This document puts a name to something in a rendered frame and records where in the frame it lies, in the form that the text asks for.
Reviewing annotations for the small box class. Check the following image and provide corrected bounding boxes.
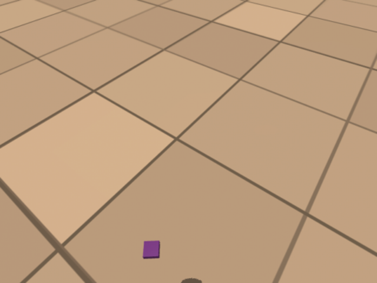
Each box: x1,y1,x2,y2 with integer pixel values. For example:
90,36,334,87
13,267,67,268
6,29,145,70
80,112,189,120
143,241,160,259

